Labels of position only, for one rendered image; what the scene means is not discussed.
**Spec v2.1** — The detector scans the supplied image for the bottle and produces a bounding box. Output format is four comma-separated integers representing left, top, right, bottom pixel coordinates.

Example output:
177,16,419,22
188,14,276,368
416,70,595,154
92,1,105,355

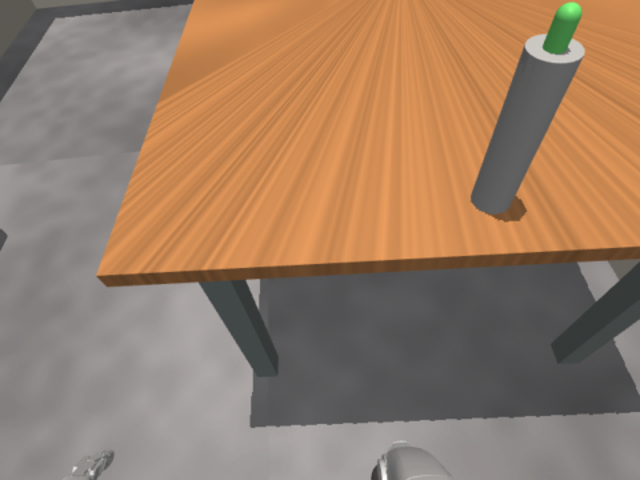
471,2,585,214

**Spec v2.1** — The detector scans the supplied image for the left robot hand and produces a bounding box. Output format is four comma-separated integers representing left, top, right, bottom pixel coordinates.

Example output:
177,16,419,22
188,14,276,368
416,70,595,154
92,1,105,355
63,450,114,480

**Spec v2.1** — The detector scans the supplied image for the table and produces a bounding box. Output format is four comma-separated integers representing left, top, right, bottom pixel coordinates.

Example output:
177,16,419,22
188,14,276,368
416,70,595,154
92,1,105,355
96,0,640,377

